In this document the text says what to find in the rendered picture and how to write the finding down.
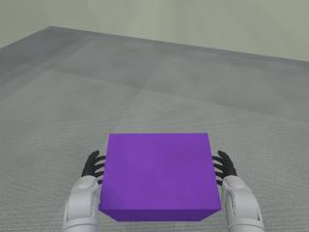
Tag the robot left forearm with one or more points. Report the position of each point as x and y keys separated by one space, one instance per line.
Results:
x=81 y=209

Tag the robot left hand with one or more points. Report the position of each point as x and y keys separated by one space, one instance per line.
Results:
x=90 y=167

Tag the robot right hand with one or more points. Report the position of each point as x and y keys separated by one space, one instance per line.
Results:
x=227 y=168

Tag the carton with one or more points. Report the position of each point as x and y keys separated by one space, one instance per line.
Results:
x=159 y=177

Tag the robot right forearm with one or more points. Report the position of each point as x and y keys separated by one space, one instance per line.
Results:
x=243 y=213

